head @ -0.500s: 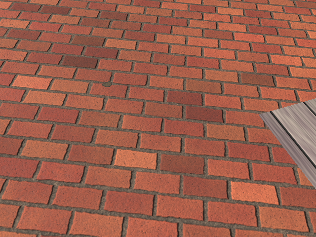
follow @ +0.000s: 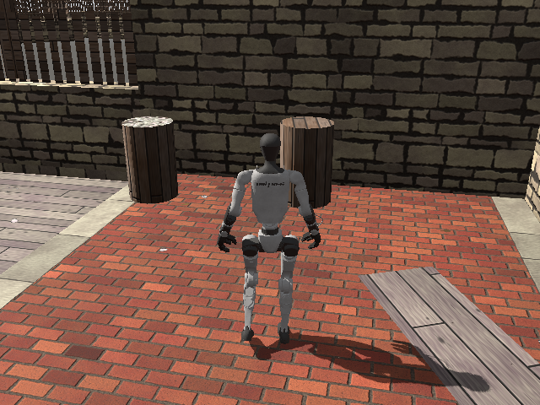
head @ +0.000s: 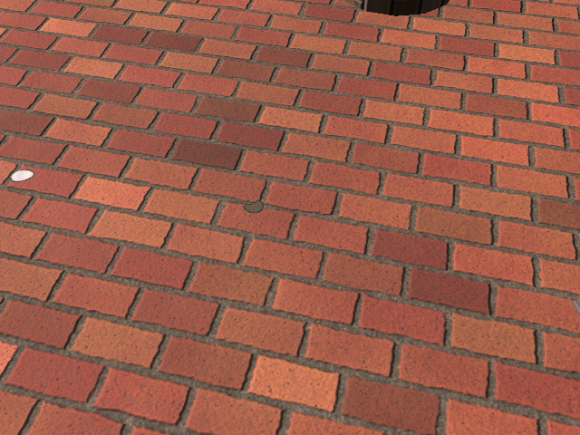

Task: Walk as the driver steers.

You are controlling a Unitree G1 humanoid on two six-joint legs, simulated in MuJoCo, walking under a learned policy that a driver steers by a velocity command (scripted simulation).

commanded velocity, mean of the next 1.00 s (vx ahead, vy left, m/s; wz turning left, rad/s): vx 0.41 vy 0.00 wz -0.37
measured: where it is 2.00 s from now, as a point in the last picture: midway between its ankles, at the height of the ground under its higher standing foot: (336, 379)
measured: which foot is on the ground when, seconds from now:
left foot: up 0.00-0.26, down 0.28-0.78, up 0.80-1.00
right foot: down 0.00-0.30, up 0.32-0.76, down 0.78-1.00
